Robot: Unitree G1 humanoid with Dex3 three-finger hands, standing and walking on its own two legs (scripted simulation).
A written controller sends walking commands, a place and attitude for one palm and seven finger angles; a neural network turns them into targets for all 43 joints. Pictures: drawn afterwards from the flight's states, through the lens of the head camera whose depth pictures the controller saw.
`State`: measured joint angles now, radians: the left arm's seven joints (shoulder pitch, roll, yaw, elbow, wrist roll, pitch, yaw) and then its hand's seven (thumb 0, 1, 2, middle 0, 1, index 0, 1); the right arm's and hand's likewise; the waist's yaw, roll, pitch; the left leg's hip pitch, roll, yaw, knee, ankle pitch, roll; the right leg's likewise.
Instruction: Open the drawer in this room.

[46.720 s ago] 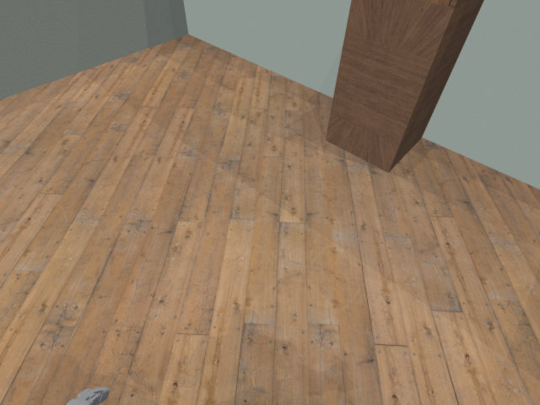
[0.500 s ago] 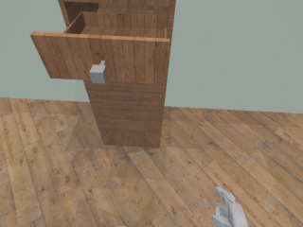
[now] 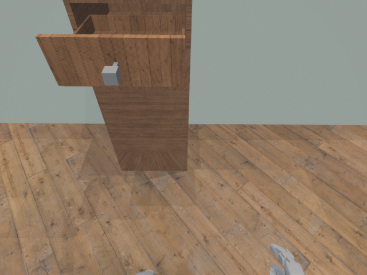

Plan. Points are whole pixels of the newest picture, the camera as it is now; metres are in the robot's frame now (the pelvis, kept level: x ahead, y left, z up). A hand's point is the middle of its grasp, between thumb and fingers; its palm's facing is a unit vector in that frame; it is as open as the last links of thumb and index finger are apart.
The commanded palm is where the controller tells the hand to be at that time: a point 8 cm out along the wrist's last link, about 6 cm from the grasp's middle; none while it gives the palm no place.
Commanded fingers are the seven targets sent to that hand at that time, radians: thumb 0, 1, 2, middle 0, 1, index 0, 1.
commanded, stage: stop stepping back and stand still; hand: left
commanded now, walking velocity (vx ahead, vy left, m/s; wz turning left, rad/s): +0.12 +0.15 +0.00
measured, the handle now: (113, 71) +0.58 +0.21 +0.16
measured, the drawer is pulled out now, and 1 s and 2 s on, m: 0.27 0.27 0.27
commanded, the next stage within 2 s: let the arm hang, fingers relaxed in 0.12 s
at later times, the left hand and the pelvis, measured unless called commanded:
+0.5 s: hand out of the picture +0.10 +0.14 -0.15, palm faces +0.03 -0.98 -0.19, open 7.3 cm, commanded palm none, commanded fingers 0.00 0.90 0.90 -0.20 -0.30 -0.20 -0.30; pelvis +0.00 -0.02 -0.02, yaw +3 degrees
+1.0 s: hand out of the picture -0.01 +0.16 -0.15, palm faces +0.10 -0.96 -0.25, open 7.4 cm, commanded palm none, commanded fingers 0.00 0.90 0.90 -0.20 -0.30 -0.20 -0.30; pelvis +0.01 -0.02 +0.02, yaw +4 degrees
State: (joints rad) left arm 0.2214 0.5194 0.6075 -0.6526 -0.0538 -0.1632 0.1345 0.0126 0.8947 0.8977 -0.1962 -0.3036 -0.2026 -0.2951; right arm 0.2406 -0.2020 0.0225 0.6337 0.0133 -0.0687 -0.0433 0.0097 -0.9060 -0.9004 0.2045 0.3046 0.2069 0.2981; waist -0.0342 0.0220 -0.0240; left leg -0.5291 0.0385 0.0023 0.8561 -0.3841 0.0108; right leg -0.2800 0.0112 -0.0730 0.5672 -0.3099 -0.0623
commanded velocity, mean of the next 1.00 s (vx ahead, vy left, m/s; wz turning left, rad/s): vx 0.01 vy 0.01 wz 0.00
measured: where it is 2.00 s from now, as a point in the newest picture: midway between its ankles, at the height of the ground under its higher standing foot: outside the picture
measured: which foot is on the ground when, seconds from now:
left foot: up 0.00-0.16, down 0.18-0.40, up 0.42-0.64, down 0.66-1.00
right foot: down 0.00-1.00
